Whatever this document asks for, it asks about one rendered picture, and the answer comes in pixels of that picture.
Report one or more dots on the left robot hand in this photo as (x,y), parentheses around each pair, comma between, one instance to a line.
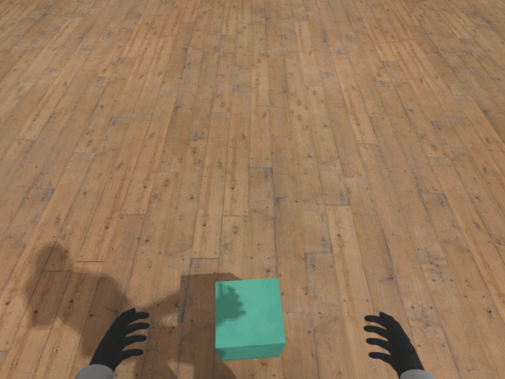
(109,352)

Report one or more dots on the right robot hand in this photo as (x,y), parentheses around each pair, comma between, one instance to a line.
(403,355)

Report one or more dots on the carton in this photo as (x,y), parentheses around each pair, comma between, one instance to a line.
(248,319)

